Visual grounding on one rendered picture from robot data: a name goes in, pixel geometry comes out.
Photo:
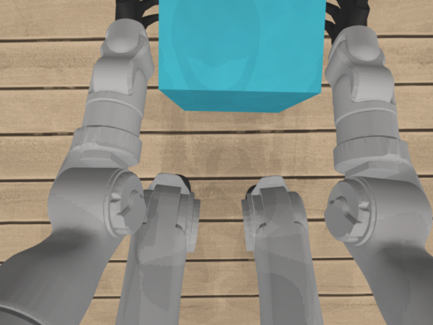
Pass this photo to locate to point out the robot left hand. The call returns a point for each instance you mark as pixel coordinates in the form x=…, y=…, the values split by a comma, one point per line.
x=134, y=9

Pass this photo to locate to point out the robot left forearm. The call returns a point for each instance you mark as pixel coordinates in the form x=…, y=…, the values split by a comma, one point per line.
x=109, y=136

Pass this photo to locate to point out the robot right upper arm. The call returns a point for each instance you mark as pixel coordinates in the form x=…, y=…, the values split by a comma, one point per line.
x=384, y=224

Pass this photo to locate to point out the robot right hand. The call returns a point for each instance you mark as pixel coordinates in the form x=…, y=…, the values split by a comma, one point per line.
x=350, y=13

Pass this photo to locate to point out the left robot thigh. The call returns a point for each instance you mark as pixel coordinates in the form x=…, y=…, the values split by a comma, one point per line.
x=151, y=290

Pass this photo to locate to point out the left robot shin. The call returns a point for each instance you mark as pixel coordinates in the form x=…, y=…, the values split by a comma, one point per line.
x=167, y=179

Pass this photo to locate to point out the robot left upper arm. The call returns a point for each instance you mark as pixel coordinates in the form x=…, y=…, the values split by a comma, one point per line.
x=91, y=210

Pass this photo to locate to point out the robot right forearm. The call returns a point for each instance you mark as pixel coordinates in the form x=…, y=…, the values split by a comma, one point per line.
x=365, y=115

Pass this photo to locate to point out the carton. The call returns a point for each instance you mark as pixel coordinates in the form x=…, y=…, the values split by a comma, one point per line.
x=240, y=55

